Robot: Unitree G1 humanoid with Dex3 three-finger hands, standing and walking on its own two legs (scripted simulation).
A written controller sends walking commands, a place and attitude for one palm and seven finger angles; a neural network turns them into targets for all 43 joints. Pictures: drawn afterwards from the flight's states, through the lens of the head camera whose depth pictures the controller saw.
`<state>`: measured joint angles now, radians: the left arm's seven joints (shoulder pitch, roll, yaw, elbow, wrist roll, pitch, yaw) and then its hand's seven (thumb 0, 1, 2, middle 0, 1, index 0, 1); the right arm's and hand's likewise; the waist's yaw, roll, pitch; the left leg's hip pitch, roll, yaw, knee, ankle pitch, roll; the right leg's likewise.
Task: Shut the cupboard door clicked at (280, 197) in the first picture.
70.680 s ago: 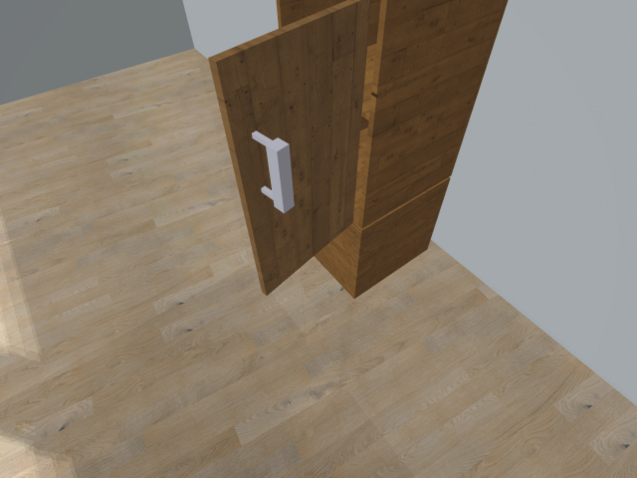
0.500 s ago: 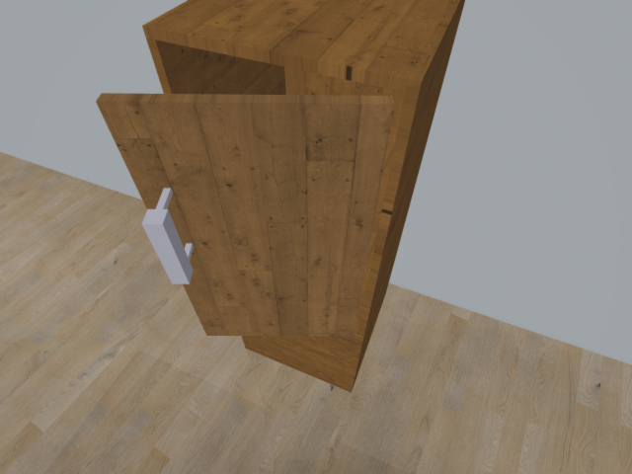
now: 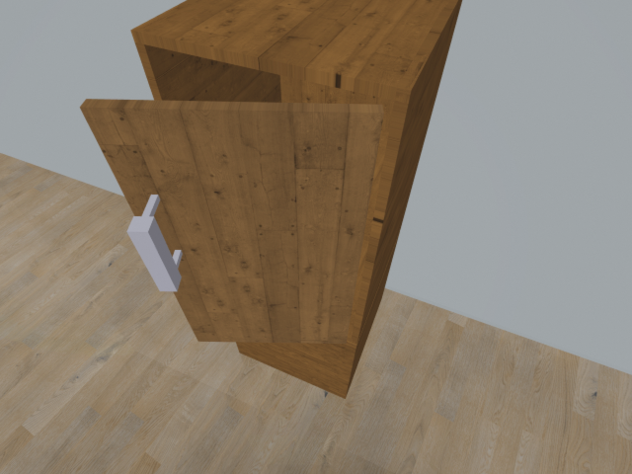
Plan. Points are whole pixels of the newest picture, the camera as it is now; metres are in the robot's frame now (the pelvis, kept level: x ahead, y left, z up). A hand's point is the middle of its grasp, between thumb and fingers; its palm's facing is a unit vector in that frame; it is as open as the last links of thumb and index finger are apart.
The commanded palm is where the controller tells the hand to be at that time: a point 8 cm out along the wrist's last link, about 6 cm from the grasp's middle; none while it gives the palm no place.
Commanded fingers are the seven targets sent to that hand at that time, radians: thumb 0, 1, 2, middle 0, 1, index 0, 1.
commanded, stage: look again from close up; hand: left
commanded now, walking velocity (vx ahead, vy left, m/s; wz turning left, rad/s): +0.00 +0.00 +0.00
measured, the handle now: (161, 244) +0.40 +0.26 +0.04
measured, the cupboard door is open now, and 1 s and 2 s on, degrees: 22 22 22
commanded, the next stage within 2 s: shuffle to correct the standing spot in 0.46 s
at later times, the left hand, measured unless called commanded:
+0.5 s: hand out of the picture -0.02 +0.14 -0.18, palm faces +0.04 -0.98 -0.18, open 7.3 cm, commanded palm none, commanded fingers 0.00 0.90 0.90 -0.20 -0.30 -0.20 -0.30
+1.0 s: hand out of the picture -0.05 +0.20 -0.18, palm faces +0.11 -0.97 -0.22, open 7.3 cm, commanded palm none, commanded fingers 0.00 0.90 0.90 -0.20 -0.30 -0.20 -0.30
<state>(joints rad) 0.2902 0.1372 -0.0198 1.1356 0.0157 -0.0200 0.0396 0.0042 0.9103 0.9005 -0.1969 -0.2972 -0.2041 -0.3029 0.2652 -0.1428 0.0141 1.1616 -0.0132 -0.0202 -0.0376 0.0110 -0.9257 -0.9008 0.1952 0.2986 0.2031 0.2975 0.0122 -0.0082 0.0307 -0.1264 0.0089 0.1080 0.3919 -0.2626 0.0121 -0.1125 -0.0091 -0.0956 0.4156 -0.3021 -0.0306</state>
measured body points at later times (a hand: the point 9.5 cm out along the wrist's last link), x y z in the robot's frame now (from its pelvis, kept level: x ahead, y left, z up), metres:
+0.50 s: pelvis +0.00 -0.02 +0.00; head +0.02 -0.02 +0.45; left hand -0.02 +0.19 -0.16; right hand -0.01 -0.23 -0.17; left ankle -0.03 +0.11 -0.74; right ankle -0.05 -0.09 -0.74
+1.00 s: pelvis -0.04 +0.02 +0.00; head -0.01 +0.03 +0.44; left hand -0.06 +0.25 -0.16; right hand +0.04 -0.22 -0.16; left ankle -0.04 +0.14 -0.70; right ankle -0.05 -0.09 -0.74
